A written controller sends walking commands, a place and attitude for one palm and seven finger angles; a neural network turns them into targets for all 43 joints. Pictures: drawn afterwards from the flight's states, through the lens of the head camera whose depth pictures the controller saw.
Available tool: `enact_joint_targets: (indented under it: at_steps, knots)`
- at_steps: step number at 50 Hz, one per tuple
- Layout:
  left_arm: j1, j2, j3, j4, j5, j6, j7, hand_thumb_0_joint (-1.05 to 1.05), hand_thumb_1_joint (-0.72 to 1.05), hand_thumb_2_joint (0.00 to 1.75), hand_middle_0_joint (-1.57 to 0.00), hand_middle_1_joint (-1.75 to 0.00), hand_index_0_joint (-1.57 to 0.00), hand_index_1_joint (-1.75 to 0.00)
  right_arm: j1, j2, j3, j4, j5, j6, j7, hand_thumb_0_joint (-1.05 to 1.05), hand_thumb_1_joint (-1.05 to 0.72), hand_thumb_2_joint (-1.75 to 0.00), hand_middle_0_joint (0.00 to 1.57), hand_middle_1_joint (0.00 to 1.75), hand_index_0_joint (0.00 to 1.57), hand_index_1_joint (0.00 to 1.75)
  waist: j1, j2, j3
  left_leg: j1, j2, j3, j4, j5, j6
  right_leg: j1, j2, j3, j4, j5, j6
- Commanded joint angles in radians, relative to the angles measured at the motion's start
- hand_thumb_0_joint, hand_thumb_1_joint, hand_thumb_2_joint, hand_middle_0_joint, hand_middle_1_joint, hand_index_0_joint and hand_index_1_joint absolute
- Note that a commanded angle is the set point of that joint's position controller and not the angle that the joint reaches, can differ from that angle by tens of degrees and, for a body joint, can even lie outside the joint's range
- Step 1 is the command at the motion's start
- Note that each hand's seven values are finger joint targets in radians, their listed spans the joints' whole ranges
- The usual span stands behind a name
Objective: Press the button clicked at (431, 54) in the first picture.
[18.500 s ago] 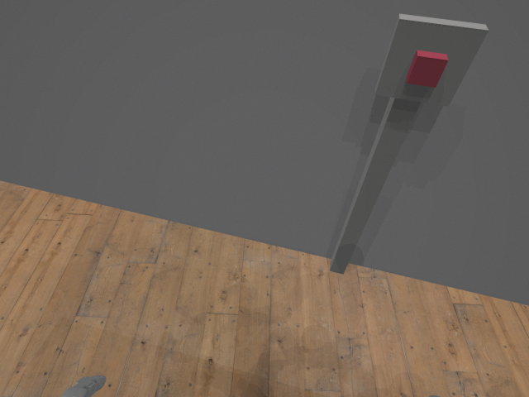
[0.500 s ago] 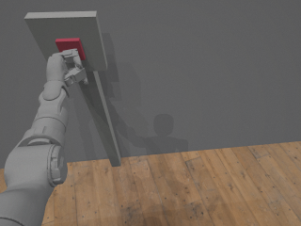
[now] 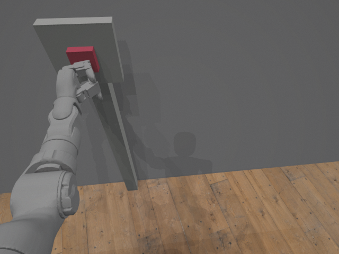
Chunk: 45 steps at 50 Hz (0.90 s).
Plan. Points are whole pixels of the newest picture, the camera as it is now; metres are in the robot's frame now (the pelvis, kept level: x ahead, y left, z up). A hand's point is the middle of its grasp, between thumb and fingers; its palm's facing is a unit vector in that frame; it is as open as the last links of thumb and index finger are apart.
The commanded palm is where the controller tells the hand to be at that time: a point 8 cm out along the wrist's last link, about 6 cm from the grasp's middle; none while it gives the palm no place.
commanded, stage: pull the fist back off the button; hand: left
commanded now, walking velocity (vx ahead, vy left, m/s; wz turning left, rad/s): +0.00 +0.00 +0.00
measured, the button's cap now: (84, 58) +0.53 +0.19 +0.18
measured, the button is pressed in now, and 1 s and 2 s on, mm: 6 0 0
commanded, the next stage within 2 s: draw the hand back to the body in 0.68 s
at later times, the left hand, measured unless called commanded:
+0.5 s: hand (92, 102) +0.42 +0.16 +0.15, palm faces +0.09 -1.00 +0.01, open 3.1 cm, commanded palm +0.38 +0.20 +0.15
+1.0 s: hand (86, 115) +0.37 +0.16 +0.16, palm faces +0.10 -1.00 +0.01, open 3.1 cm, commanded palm +0.32 +0.21 +0.16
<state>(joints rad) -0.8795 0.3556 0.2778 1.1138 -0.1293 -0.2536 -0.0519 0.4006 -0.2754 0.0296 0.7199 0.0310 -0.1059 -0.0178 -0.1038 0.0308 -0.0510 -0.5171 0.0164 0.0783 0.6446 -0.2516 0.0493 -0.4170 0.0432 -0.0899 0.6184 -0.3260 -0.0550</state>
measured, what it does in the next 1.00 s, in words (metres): stands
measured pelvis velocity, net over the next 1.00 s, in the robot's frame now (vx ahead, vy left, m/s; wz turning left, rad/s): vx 0.02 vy -0.02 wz -0.01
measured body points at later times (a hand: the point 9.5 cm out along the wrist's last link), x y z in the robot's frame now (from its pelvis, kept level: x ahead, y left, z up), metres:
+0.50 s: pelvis +0.03 +0.00 +0.01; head +0.03 -0.02 +0.46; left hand +0.41 +0.21 +0.15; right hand +0.16 -0.25 -0.09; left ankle +0.04 +0.09 -0.72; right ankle -0.01 -0.08 -0.72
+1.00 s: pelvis +0.02 -0.02 +0.01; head +0.00 -0.03 +0.46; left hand +0.36 +0.21 +0.16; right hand +0.18 -0.24 -0.08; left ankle +0.04 +0.09 -0.72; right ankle -0.01 -0.08 -0.72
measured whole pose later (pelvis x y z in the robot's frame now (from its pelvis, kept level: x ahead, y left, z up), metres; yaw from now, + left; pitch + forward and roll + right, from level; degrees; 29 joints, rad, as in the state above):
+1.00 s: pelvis +0.02 -0.02 +0.01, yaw -1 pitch -1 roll +0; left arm -0.26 0.24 0.20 0.26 -0.23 0.10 -0.07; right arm 0.23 -0.24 0.06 0.60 0.07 -0.01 -0.05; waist 0.00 0.04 -0.05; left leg -0.25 0.01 0.09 0.49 -0.23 0.03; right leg -0.16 0.05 -0.07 0.49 -0.31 -0.07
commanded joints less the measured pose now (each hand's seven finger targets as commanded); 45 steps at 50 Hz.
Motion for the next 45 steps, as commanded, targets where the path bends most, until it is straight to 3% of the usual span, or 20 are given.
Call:
enact_joint_targets:
  at_steps: [1,2,5,7,8,9,14,16,21,24,26,29,30,32,34,35,36,39,40,45]
  knots:
    - [-0.454,0.156,-0.001,-0.336,-0.025,-0.069,0.0,0.0,0.9,0.9,-1.3,-1.5,-1.3,-1.5,0.006,-0.149,-0.056,-0.126,0.015,-0.028,-0.006,0.0,-0.9,-0.9,0.2,0.3,0.2,0.3,0.008,0.028,-0.337,0.364,0.004,-0.118,-0.077,0.095,-0.002,-0.03,-0.004,0.082,-0.113,0.163,0.032]
    - [-0.441,0.174,0.015,-0.354,-0.029,-0.064,0.001,0.0,0.9,0.9,-1.3,-1.5,-1.3,-1.5,0.002,-0.151,-0.057,-0.126,0.016,-0.025,-0.008,0.0,-0.9,-0.9,0.2,0.3,0.2,0.3,0.01,0.008,-0.32,0.361,0.006,-0.117,-0.08,0.104,0.0,-0.023,-0.004,0.08,-0.117,0.174,0.032]
    - [-0.389,0.146,-0.006,-0.417,-0.041,-0.042,0.001,0.0,0.9,0.9,-1.3,-1.5,-1.3,-1.5,-0.028,-0.147,-0.057,-0.147,0.024,-0.022,-0.012,0.0,-0.9,-0.9,0.2,0.3,0.2,0.3,0.018,-0.038,-0.285,0.347,0.004,-0.11,-0.088,0.105,0.005,0.002,-0.005,0.081,-0.127,0.188,0.035]
    - [-0.353,0.132,-0.014,-0.443,-0.04,-0.021,0.004,0.0,0.9,0.9,-1.3,-1.5,-1.3,-1.5,-0.044,-0.143,-0.055,-0.155,0.027,-0.02,-0.013,0.0,-0.9,-0.9,0.2,0.3,0.2,0.3,0.028,-0.018,-0.267,0.348,0.002,-0.105,-0.096,0.097,0.004,0.002,-0.007,0.081,-0.131,0.187,0.035]
    - [-0.332,0.157,0.004,-0.451,-0.035,-0.011,0.009,0.0,0.9,0.9,-1.3,-1.5,-1.3,-1.5,-0.048,-0.144,-0.056,-0.157,0.028,-0.016,-0.016,0.0,-0.9,-0.9,0.2,0.3,0.2,0.3,0.034,-0.023,-0.26,0.347,0.002,-0.104,-0.098,0.101,0.005,0.008,-0.008,0.084,-0.134,0.191,0.034]
    - [-0.309,0.127,-0.017,-0.474,-0.036,0.001,0.008,0.0,0.9,0.9,-1.3,-1.5,-1.3,-1.5,-0.058,-0.138,-0.054,-0.166,0.029,-0.016,-0.015,0.0,-0.9,-0.9,0.2,0.3,0.2,0.3,0.038,-0.001,-0.263,0.355,0.0,-0.098,-0.099,0.112,0.005,0.015,-0.01,0.084,-0.135,0.205,0.034]
    - [-0.133,0.114,-0.001,-0.607,-0.049,0.05,0.006,0.0,0.9,0.9,-1.3,-1.5,-1.3,-1.5,-0.097,-0.13,-0.056,-0.2,0.033,-0.008,-0.014,0.0,-0.9,-0.9,0.2,0.3,0.2,0.3,0.08,-0.004,-0.321,0.404,-0.002,-0.086,-0.095,0.237,0.001,0.099,-0.014,0.083,-0.123,0.337,0.031]
    - [-0.091,0.099,-0.006,-0.661,-0.059,0.072,0.003,0.0,0.9,0.9,-1.3,-1.5,-1.3,-1.5,-0.111,-0.127,-0.055,-0.212,0.035,-0.003,-0.013,0.0,-0.9,-0.9,0.2,0.3,0.2,0.3,0.083,-0.058,-0.311,0.394,-0.002,-0.083,-0.1,0.259,0.005,0.129,-0.015,0.079,-0.126,0.376,0.036]
    - [0.034,0.034,-0.055,-0.868,-0.068,0.124,-0.001,0.0,0.9,0.9,-1.3,-1.5,-1.3,-1.5,-0.171,-0.11,-0.054,-0.244,0.041,0.002,-0.011,0.0,-0.9,-0.9,0.2,0.3,0.2,0.3,0.099,-0.003,-0.301,0.443,-0.003,-0.071,-0.103,0.343,0.004,0.158,-0.022,0.08,-0.131,0.462,0.037]
    - [0.119,0.034,-0.053,-0.983,-0.074,0.153,0.002,0.0,0.9,0.9,-1.3,-1.5,-1.3,-1.5,-0.197,-0.106,-0.054,-0.253,0.04,0.003,-0.012,0.0,-0.9,-0.9,0.2,0.3,0.2,0.3,0.109,0.001,-0.3,0.466,-0.001,-0.073,-0.107,0.377,0.001,0.176,-0.024,0.077,-0.134,0.49,0.038]
    - [0.159,0.001,-0.08,-1.028,-0.079,0.181,0.002,0.0,0.9,0.9,-1.3,-1.5,-1.3,-1.5,-0.221,-0.101,-0.048,-0.259,0.042,0.006,-0.015,0.0,-0.9,-0.9,0.2,0.3,0.2,0.3,0.105,-0.012,-0.271,0.463,-0.002,-0.072,-0.113,0.373,0.001,0.177,-0.026,0.075,-0.14,0.497,0.041]
    - [0.218,0.01,-0.07,-1.071,-0.084,0.227,0.007,0.0,0.9,0.9,-1.3,-1.5,-1.3,-1.5,-0.245,-0.1,-0.043,-0.263,0.041,0.013,-0.023,0.0,-0.9,-0.9,0.2,0.3,0.2,0.3,0.108,-0.036,-0.243,0.452,-0.006,-0.074,-0.126,0.336,0.0,0.186,-0.028,0.074,-0.155,0.478,0.043]
    - [0.194,0.028,-0.068,-1.066,-0.082,0.241,0.009,0.0,0.9,0.9,-1.3,-1.5,-1.3,-1.5,-0.25,-0.106,-0.04,-0.257,0.041,0.021,-0.029,0.0,-0.9,-0.9,0.2,0.3,0.2,0.3,0.092,-0.06,-0.216,0.439,-0.008,-0.073,-0.126,0.308,0.004,0.178,-0.028,0.079,-0.163,0.463,0.049]
    - [0.14,0.004,-0.096,-1.073,-0.082,0.265,0.012,0.0,0.9,0.9,-1.3,-1.5,-1.3,-1.5,-0.263,-0.099,-0.032,-0.253,0.043,0.029,-0.038,0.0,-0.9,-0.9,0.2,0.3,0.2,0.3,0.078,-0.066,-0.185,0.434,-0.011,-0.08,-0.139,0.259,0.003,0.16,-0.029,0.077,-0.179,0.405,0.048]
    - [0.098,0.005,-0.102,-1.086,-0.081,0.275,0.015,0.0,0.9,0.9,-1.3,-1.5,-1.3,-1.5,-0.275,-0.095,-0.029,-0.248,0.042,0.031,-0.046,0.0,-0.9,-0.9,0.2,0.3,0.2,0.3,0.072,-0.021,-0.192,0.454,-0.014,-0.083,-0.139,0.244,0.003,0.149,-0.031,0.084,-0.188,0.379,0.045]
    - [0.073,0.001,-0.11,-1.097,-0.082,0.273,0.017,0.0,0.9,0.9,-1.3,-1.5,-1.3,-1.5,-0.276,-0.094,-0.026,-0.245,0.04,0.032,-0.048,0.0,-0.9,-0.9,0.2,0.3,0.2,0.3,0.067,-0.029,-0.201,0.459,-0.016,-0.085,-0.134,0.241,0.005,0.153,-0.032,0.087,-0.191,0.375,0.047]
    - [0.077,0.005,-0.107,-1.088,-0.08,0.273,0.016,0.0,0.9,0.9,-1.3,-1.5,-1.3,-1.5,-0.281,-0.09,-0.025,-0.243,0.041,0.033,-0.05,0.0,-0.9,-0.9,0.2,0.3,0.2,0.3,0.071,0.009,-0.215,0.469,-0.016,-0.085,-0.137,0.237,0.002,0.151,-0.034,0.088,-0.191,0.363,0.043]
    - [0.036,-0.025,-0.137,-1.037,-0.084,0.268,0.014,0.0,0.9,0.9,-1.3,-1.5,-1.3,-1.5,-0.278,-0.087,-0.017,-0.232,0.038,0.032,-0.054,0.0,-0.9,-0.9,0.2,0.3,0.2,0.3,0.062,0.012,-0.203,0.471,-0.018,-0.101,-0.143,0.211,-0.003,0.131,-0.032,0.081,-0.195,0.319,0.037]
    - [0.091,0.005,-0.103,-1.001,-0.085,0.27,0.013,0.0,0.9,0.9,-1.3,-1.5,-1.3,-1.5,-0.275,-0.091,-0.019,-0.231,0.037,0.035,-0.054,0.0,-0.9,-0.9,0.2,0.3,0.2,0.3,0.077,-0.029,-0.213,0.458,-0.015,-0.102,-0.145,0.205,-0.002,0.15,-0.031,0.082,-0.197,0.311,0.037]
    - [0.318,0.083,0.009,-1.005,-0.103,0.289,-0.005,0.0,0.9,0.9,-1.3,-1.5,-1.3,-1.5,-0.308,-0.089,-0.015,-0.274,0.037,0.048,-0.044,0.0,-0.9,-0.9,0.2,0.3,0.2,0.3,0.147,-0.086,-0.267,0.395,-0.025,-0.075,-0.165,0.239,-0.001,0.293,-0.051,0.099,-0.188,0.445,0.056]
